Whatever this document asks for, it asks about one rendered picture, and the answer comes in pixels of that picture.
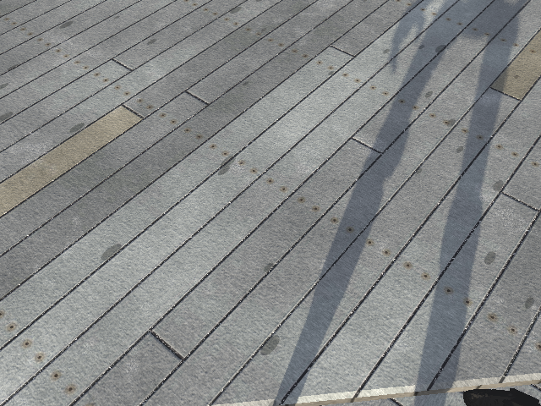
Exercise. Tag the right robot hand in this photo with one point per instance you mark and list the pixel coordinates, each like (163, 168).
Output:
(488, 397)

